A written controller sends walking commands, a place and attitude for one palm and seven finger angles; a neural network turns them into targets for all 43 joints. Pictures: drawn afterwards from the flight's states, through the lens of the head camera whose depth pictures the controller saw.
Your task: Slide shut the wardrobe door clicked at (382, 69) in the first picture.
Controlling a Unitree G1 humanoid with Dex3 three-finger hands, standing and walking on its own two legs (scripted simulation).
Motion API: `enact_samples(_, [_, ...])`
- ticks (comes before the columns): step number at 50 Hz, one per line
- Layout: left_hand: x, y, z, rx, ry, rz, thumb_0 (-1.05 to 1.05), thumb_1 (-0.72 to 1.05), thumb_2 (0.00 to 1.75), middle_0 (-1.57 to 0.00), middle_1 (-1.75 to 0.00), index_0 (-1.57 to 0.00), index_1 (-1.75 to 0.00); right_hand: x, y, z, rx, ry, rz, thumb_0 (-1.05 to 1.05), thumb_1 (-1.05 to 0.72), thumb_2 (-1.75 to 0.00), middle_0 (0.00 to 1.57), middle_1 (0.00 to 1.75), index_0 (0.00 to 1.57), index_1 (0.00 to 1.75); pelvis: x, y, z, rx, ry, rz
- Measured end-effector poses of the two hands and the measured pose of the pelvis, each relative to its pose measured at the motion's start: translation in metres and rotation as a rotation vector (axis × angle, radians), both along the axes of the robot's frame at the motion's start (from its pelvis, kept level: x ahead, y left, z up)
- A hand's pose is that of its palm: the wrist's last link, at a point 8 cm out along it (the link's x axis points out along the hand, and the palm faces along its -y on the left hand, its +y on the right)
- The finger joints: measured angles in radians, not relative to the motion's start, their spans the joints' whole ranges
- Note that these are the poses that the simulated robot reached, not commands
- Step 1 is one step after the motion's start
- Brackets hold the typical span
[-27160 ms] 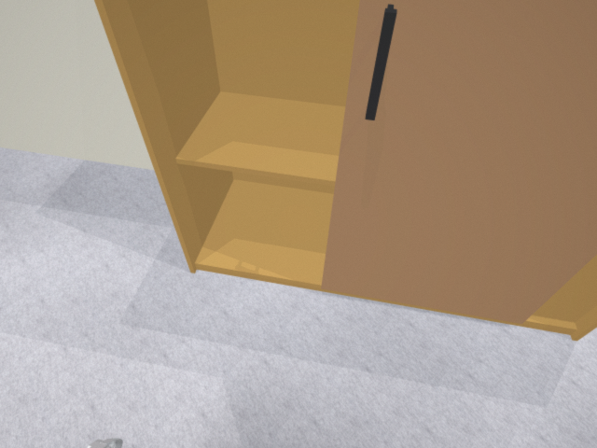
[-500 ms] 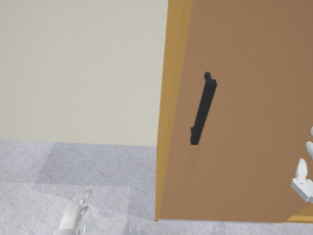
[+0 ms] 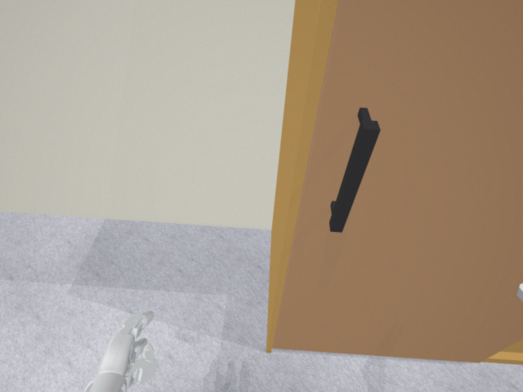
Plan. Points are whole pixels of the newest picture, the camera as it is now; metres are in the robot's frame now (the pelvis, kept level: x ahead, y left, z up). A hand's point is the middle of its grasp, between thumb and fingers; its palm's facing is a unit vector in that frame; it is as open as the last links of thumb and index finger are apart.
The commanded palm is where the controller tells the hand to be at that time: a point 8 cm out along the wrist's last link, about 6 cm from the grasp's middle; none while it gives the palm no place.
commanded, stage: step back with the hand held close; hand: right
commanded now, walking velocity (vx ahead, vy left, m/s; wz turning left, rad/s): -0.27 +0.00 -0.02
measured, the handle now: (348, 175) +0.39 -0.12 +0.16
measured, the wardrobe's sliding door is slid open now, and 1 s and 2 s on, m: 0.00 0.00 0.00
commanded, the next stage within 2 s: stop stepping back and stand still in 1.18 s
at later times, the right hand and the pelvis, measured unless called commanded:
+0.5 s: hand out of the picture +0.13 -0.30 +0.16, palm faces +0.44 +0.78 -0.45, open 7.4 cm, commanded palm +0.07 -0.33 +0.18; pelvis -0.07 -0.03 -0.01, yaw +0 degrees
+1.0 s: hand out of the picture +0.07 -0.31 +0.16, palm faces +0.44 +0.80 -0.40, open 7.4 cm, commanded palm +0.00 -0.35 +0.18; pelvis -0.13 -0.04 -0.02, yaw -2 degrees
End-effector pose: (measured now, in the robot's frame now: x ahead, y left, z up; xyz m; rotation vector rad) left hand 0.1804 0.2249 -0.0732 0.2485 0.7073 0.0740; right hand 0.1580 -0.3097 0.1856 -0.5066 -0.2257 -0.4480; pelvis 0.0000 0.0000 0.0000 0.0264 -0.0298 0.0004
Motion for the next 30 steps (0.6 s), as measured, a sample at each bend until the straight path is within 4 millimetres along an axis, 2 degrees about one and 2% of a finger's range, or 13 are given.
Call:
enact_samples(5, [-0.015, 0.002, 0.003, 0.016, 0.006, 0.060, 0.01, 0.90, 0.90, -0.20, -0.30, -0.21, -0.30, 0.003, 0.005, -0.011, 0.001, 0.060, 0.075, 0.02, -0.89, -0.90, 0.21, 0.30, 0.21, 0.30, -0.008, -0.011, -0.001, -0.008, 0.022, 0.022])
enact_samples(9, [-0.031, -0.001, 0.005, 0.029, 0.014, 0.089, 0.01, 0.90, 0.90, -0.20, -0.30, -0.21, -0.30, -0.003, 0.003, -0.015, -0.019, 0.083, 0.123, 0.02, -0.89, -0.90, 0.21, 0.30, 0.21, 0.30, -0.018, -0.017, -0.003, -0.009, 0.030, 0.027])
enact_samples(19, [-0.071, -0.020, -0.002, 0.034, 0.022, 0.061, 0.01, 0.90, 0.90, -0.20, -0.30, -0.21, -0.30, -0.044, -0.018, -0.007, -0.066, -0.005, 0.086, 0.02, -0.89, -0.90, 0.21, 0.30, 0.21, 0.30, -0.051, -0.027, -0.010, 0.010, 0.034, 0.010])
enact_samples(30, [-0.104, -0.031, -0.011, 0.040, 0.033, 0.026, 0.01, 0.90, 0.90, -0.20, -0.30, -0.21, -0.30, -0.083, -0.022, -0.009, -0.047, -0.071, 0.050, 0.02, -0.89, -0.90, 0.21, 0.30, 0.21, 0.30, -0.079, -0.031, -0.014, 0.022, 0.030, -0.010])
